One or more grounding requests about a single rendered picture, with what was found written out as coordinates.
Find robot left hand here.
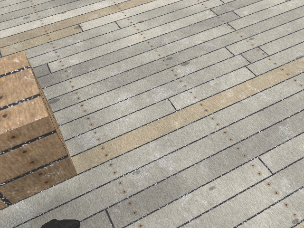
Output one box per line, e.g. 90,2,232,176
41,218,81,228

